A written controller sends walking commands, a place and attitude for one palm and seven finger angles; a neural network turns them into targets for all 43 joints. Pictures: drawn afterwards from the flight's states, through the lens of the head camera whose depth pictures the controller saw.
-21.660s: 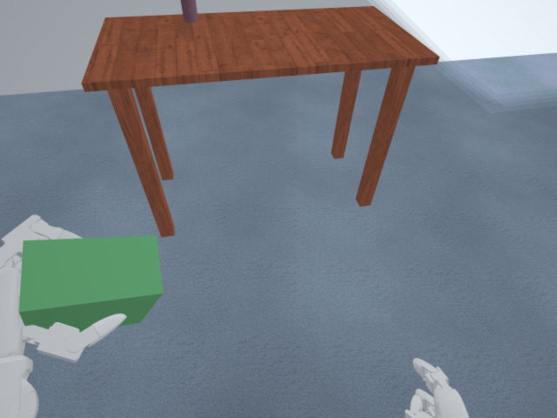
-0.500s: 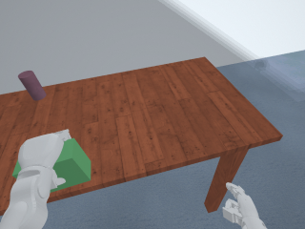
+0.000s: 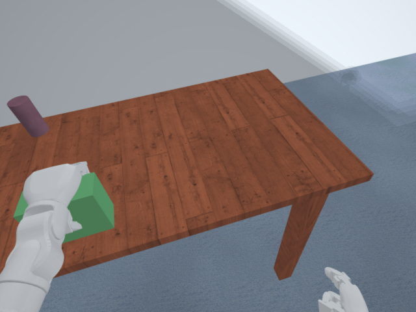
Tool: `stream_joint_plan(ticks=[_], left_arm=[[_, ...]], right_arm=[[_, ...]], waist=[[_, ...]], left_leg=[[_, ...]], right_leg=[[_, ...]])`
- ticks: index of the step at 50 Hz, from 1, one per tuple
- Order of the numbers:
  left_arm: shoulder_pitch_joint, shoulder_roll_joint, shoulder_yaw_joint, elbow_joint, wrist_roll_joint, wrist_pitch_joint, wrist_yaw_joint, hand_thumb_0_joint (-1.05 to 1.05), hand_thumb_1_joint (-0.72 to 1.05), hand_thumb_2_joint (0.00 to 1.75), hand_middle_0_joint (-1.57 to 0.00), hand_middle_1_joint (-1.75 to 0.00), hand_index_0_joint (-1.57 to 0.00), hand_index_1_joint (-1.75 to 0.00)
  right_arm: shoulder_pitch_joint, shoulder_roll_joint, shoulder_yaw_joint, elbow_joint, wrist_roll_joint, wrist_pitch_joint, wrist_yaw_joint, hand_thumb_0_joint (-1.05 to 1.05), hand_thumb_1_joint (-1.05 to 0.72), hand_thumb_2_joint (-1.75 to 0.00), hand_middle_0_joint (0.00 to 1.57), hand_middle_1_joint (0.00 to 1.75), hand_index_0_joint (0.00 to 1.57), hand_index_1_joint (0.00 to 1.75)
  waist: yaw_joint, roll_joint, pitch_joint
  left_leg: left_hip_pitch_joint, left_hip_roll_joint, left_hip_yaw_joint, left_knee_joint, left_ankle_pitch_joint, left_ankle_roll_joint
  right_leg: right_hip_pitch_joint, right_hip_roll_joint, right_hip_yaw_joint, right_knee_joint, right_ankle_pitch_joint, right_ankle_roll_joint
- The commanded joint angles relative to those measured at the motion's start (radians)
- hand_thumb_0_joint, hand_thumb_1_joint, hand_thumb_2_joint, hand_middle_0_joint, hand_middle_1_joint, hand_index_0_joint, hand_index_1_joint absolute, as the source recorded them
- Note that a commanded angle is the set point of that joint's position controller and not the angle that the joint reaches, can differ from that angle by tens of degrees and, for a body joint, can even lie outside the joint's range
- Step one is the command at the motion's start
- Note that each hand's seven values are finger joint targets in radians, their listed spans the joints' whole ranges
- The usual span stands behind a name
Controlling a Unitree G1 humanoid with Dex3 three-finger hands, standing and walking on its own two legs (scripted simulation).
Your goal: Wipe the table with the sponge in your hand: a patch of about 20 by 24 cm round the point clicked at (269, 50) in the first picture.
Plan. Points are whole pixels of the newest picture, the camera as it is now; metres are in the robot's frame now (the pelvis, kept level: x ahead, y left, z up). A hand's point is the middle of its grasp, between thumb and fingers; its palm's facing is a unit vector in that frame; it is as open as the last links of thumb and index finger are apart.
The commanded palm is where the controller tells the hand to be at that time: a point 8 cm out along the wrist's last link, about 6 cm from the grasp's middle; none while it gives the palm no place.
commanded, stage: wipe forward along the first lane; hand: left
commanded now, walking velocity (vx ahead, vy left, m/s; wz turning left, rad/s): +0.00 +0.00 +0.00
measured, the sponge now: (74, 215) +0.27 +0.32 +0.04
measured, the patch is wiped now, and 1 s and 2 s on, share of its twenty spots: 0.35 0.45 0.55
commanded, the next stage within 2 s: slide across to the middle lane in 1.10 s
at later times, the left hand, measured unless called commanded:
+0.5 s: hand (71, 176) +0.34 +0.35 +0.08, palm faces -0.09 +0.00 -1.00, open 10.2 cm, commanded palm +0.32 +0.34 +0.12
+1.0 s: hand (75, 159) +0.38 +0.36 +0.08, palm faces -0.08 +0.00 -1.00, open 10.2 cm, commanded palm +0.37 +0.35 +0.11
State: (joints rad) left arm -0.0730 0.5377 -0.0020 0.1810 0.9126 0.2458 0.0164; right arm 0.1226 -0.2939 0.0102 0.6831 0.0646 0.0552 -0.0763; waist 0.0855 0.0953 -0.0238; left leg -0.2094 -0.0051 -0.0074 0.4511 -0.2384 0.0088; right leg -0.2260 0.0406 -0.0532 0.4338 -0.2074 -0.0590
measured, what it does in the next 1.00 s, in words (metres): stands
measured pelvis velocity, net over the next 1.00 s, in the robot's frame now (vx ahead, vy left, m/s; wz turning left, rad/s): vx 0.01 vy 0.02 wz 0.00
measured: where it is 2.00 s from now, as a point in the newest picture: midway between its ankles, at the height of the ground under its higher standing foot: outside the picture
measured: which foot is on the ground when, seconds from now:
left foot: down 0.00-1.00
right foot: down 0.00-1.00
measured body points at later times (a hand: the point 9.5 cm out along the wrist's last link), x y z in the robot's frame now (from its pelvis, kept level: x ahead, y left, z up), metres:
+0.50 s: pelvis +0.00 +0.00 +0.00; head +0.02 -0.03 +0.44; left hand +0.34 +0.34 +0.14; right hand +0.15 -0.26 -0.13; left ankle +0.00 +0.12 -0.74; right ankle +0.02 -0.08 -0.74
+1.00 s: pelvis +0.01 +0.02 +0.00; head +0.04 +0.01 +0.44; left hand +0.38 +0.36 +0.14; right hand +0.14 -0.23 -0.13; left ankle +0.00 +0.12 -0.74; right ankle +0.02 -0.08 -0.74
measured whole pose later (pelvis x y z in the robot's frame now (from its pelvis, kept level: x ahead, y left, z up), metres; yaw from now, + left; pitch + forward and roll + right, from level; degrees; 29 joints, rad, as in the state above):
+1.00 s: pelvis +0.01 +0.02 +0.00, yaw +0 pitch +7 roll -1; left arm -0.56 0.60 -0.01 0.74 0.99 0.12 0.05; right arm 0.21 -0.29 0.00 0.69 0.08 0.11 -0.06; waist 0.03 0.05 -0.08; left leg -0.38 -0.03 -0.01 0.53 -0.27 0.04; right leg -0.38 0.02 -0.05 0.47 -0.22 -0.03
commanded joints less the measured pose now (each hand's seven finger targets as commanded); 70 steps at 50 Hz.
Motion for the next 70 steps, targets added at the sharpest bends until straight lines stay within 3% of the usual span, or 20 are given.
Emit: stream_joint_plan(ticks=[1, 2, 9, 12, 15, 17, 21, 27, 30, 32, 34, 37, 39, 42, 47, 51, 59, 63, 65, 70], left_arm=[[-0.238, 0.222, 0.090, 0.003, -0.004, -0.017, 0.012, 0.00, 0.10, 1.30, -1.20, -1.60, -1.20, -1.60], [-0.258, 0.267, 0.124, 0.018, -0.002, -0.021, 0.011, 0.00, 0.10, 1.30, -1.20, -1.60, -1.20, -1.60], [-0.346, 0.239, 0.060, 0.156, 0.019, -0.039, -0.011, 0.00, 0.10, 1.30, -1.20, -1.60, -1.20, -1.60], [-0.337, 0.303, 0.123, 0.207, 0.019, -0.060, -0.016, 0.00, 0.10, 1.30, -1.20, -1.60, -1.20, -1.60], [-0.363, 0.265, 0.082, 0.233, 0.021, -0.078, -0.020, 0.00, 0.10, 1.30, -1.20, -1.60, -1.20, -1.60], [-0.423, 0.305, 0.106, 0.241, 0.024, -0.095, -0.018, 0.00, 0.10, 1.30, -1.20, -1.60, -1.20, -1.60], [-0.500, 0.278, 0.060, 0.306, 0.042, -0.105, -0.009, 0.00, 0.10, 1.30, -1.20, -1.60, -1.20, -1.60], [-0.557, 0.308, 0.083, 0.357, 0.052, -0.124, 0.002, 0.00, 0.10, 1.30, -1.20, -1.60, -1.20, -1.60], [-0.585, 0.262, 0.034, 0.389, 0.059, -0.122, 0.007, 0.00, 0.10, 1.30, -1.20, -1.60, -1.20, -1.60], [-0.583, 0.303, 0.072, 0.392, 0.065, -0.128, 0.012, 0.00, 0.10, 1.30, -1.20, -1.60, -1.20, -1.60], [-0.591, 0.252, 0.028, 0.405, 0.066, -0.125, 0.016, 0.00, 0.10, 1.30, -1.20, -1.60, -1.20, -1.60], [-0.604, 0.301, 0.078, 0.412, 0.070, -0.128, 0.024, 0.00, 0.10, 1.30, -1.20, -1.60, -1.20, -1.60], [-0.581, 0.256, 0.041, 0.436, 0.068, -0.119, 0.030, 0.00, 0.10, 1.30, -1.20, -1.60, -1.20, -1.60], [-0.663, 0.290, 0.056, 0.454, 0.077, -0.117, 0.034, 0.00, 0.10, 1.30, -1.20, -1.60, -1.20, -1.60], [-0.729, 0.302, 0.048, 0.503, 0.098, -0.111, 0.036, 0.00, 0.10, 1.30, -1.20, -1.60, -1.20, -1.60], [-0.763, 0.258, -0.004, 0.542, 0.113, -0.110, 0.029, 0.00, 0.10, 1.30, -1.20, -1.60, -1.20, -1.60], [-0.848, 0.309, 0.022, 0.616, 0.129, -0.137, 0.029, 0.00, 0.10, 1.30, -1.20, -1.60, -1.20, -1.60], [-0.837, 0.256, -0.011, 0.538, 0.116, -0.157, 0.033, 0.00, 0.10, 1.30, -1.20, -1.60, -1.20, -1.60], [-0.851, 0.199, -0.051, 0.489, 0.099, -0.155, 0.040, 0.00, 0.10, 1.30, -1.20, -1.60, -1.20, -1.60], [-0.875, 0.170, -0.058, 0.448, 0.052, -0.126, 0.059, 0.00, 0.10, 1.30, -1.20, -1.60, -1.20, -1.60]], right_arm=[[-0.140, -0.117, -0.037, -0.146, 0.005, -0.045, -0.008, 0.00, -0.90, -0.90, 0.20, 0.30, 0.20, 0.30], [-0.147, -0.121, -0.034, -0.143, 0.008, -0.046, -0.010, 0.00, -0.90, -0.90, 0.20, 0.30, 0.20, 0.30], [-0.095, -0.129, -0.039, -0.134, 0.013, -0.034, -0.010, 0.00, -0.90, -0.90, 0.20, 0.30, 0.20, 0.30], [-0.077, -0.136, -0.043, -0.132, 0.011, -0.028, -0.007, 0.00, -0.90, -0.90, 0.20, 0.30, 0.20, 0.30], [-0.056, -0.136, -0.047, -0.139, 0.012, -0.021, -0.006, 0.00, -0.90, -0.90, 0.20, 0.30, 0.20, 0.30], [-0.057, -0.139, -0.044, -0.137, 0.016, -0.022, -0.007, 0.00, -0.90, -0.90, 0.20, 0.30, 0.20, 0.30], [-0.023, -0.140, -0.048, -0.126, 0.017, -0.017, -0.007, 0.00, -0.90, -0.90, 0.20, 0.30, 0.20, 0.30], [0.004, -0.143, -0.051, -0.121, 0.019, -0.009, -0.004, 0.00, -0.90, -0.90, 0.20, 0.30, 0.20, 0.30], [0.021, -0.144, -0.055, -0.118, 0.019, -0.003, -0.001, 0.00, -0.90, -0.90, 0.20, 0.30, 0.20, 0.30], [0.016, -0.145, -0.052, -0.121, 0.019, 0.002, 0.000, 0.00, -0.90, -0.90, 0.20, 0.30, 0.20, 0.30], [0.028, -0.142, -0.056, -0.120, 0.019, 0.005, 0.004, 0.00, -0.90, -0.90, 0.20, 0.30, 0.20, 0.30], [0.027, -0.146, -0.056, -0.117, 0.019, 0.011, 0.005, 0.00, -0.90, -0.90, 0.20, 0.30, 0.20, 0.30], [0.037, -0.145, -0.058, -0.119, 0.020, 0.015, 0.010, 0.00, -0.90, -0.90, 0.20, 0.30, 0.20, 0.30], [0.032, -0.147, -0.051, -0.111, 0.022, 0.017, 0.008, 0.00, -0.90, -0.90, 0.20, 0.30, 0.20, 0.30], [0.052, -0.150, -0.052, -0.102, 0.020, 0.022, 0.009, 0.00, -0.90, -0.90, 0.20, 0.30, 0.20, 0.30], [0.073, -0.149, -0.054, -0.096, 0.019, 0.030, 0.013, 0.00, -0.90, -0.90, 0.20, 0.30, 0.20, 0.30], [0.115, -0.156, -0.055, -0.082, 0.012, 0.037, 0.012, 0.00, -0.90, -0.90, 0.20, 0.30, 0.20, 0.30], [0.112, -0.146, -0.062, -0.093, 0.010, 0.036, 0.017, 0.00, -0.90, -0.90, 0.20, 0.30, 0.20, 0.30], [0.103, -0.140, -0.064, -0.097, 0.011, 0.035, 0.020, 0.00, -0.90, -0.90, 0.20, 0.30, 0.20, 0.30], [0.085, -0.140, -0.064, -0.083, 0.018, 0.032, 0.017, 0.00, -0.90, -0.90, 0.20, 0.30, 0.20, 0.30]], waist=[[-0.020, -0.147, -0.109], [-0.017, -0.138, -0.109], [-0.039, -0.109, -0.143], [-0.030, -0.138, -0.171], [-0.042, -0.156, -0.164], [-0.047, -0.129, -0.161], [-0.064, -0.124, -0.138], [-0.061, -0.130, -0.219], [-0.072, -0.129, -0.208], [-0.059, -0.112, -0.228], [-0.068, -0.118, -0.220], [-0.060, -0.123, -0.244], [-0.062, -0.138, -0.220], [-0.072, -0.130, -0.192], [-0.075, -0.105, -0.221], [-0.090, -0.099, -0.231], [-0.098, -0.091, -0.244], [-0.089, -0.043, -0.317], [-0.099, -0.043, -0.309], [-0.106, -0.083, -0.297]], left_leg=[[-0.050, -0.045, -0.011, -0.037, 0.089, 0.052], [-0.055, -0.046, -0.015, -0.040, 0.078, 0.050], [-0.092, -0.049, -0.006, -0.011, 0.070, 0.051], [-0.117, -0.048, -0.011, 0.003, 0.087, 0.052], [-0.136, -0.048, -0.004, 0.011, 0.074, 0.054], [-0.138, -0.047, -0.010, 0.009, 0.063, 0.055], [-0.144, -0.046, -0.006, 0.011, 0.032, 0.057], [-0.141, -0.042, -0.014, 0.015, 0.078, 0.056], [-0.139, -0.041, -0.008, 0.018, 0.066, 0.058], [-0.140, -0.040, -0.018, 0.011, 0.088, 0.055], [-0.132, -0.038, -0.012, 0.016, 0.094, 0.056], [-0.129, -0.034, -0.021, 0.012, 0.130, 0.054], [-0.132, -0.034, -0.017, 0.012, 0.124, 0.055], [-0.132, -0.029, -0.031, -0.002, 0.108, 0.052], [-0.111, -0.027, -0.036, -0.001, 0.120, 0.048], [-0.091, -0.023, -0.037, 0.014, 0.146, 0.043], [-0.093, -0.018, -0.047, 0.024, 0.172, 0.038], [-0.041, -0.012, -0.052, 0.030, 0.241, 0.032], [-0.021, -0.008, -0.055, 0.028, 0.243, 0.031], [-0.004, -0.004, -0.063, 0.007, 0.248, 0.030]], right_leg=[[0.072, -0.016, 0.096, -0.080, 0.073, 0.008], [0.070, -0.013, 0.116, -0.084, 0.055, 0.003], [0.055, -0.020, 0.099, -0.065, 0.066, 0.007], [0.082, -0.021, 0.120, -0.052, 0.116, 0.005], [0.065, -0.025, 0.102, -0.045, 0.119, 0.012], [0.042, -0.020, 0.111, -0.050, 0.086, 0.008], [-0.011, -0.018, 0.089, -0.056, 0.033, 0.010], [0.019, -0.016, 0.086, -0.038, 0.090, 0.002], [-0.007, -0.017, 0.076, -0.041, 0.078, 0.006], [0.004, -0.013, 0.075, -0.035, 0.093, -0.002], [-0.006, -0.014, 0.064, -0.033, 0.105, 0.001], [0.004, -0.010, 0.064, -0.026, 0.133, -0.005], [-0.004, -0.011, 0.053, -0.027, 0.130, -0.001], [-0.043, -0.007, 0.048, -0.033, 0.084, -0.007], [-0.061, -0.005, 0.040, -0.028, 0.071, -0.012], [-0.084, -0.003, 0.030, -0.017, 0.090, -0.013], [-0.109, -0.001, 0.024, -0.005, 0.095, -0.016], [-0.082, -0.001, 0.029, -0.001, 0.133, -0.021], [-0.093, 0.000, 0.027, -0.012, 0.128, -0.019], [-0.068, -0.001, 0.023, -0.028, 0.138, -0.012]])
